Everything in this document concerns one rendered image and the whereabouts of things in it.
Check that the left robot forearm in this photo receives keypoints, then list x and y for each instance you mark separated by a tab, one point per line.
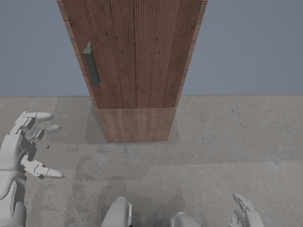
13	212

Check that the robot right shin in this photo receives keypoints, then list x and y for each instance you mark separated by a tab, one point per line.
181	213

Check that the right robot hand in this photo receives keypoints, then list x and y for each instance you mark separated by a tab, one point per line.
248	217

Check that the handle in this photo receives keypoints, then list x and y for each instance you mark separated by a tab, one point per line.
91	64

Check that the cupboard door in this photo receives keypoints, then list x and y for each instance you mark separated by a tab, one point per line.
140	48

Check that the robot right thigh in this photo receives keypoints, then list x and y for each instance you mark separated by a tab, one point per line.
183	221

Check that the left robot hand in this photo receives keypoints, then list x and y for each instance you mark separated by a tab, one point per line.
15	146

